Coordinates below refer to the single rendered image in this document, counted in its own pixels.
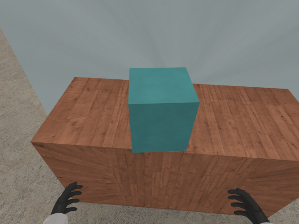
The robot right hand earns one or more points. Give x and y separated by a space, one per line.
252 210

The pedestal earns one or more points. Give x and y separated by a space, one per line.
242 137

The left robot forearm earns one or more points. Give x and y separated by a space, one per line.
57 218

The robot left hand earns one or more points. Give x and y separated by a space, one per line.
63 201

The carton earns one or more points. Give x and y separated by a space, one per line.
163 105

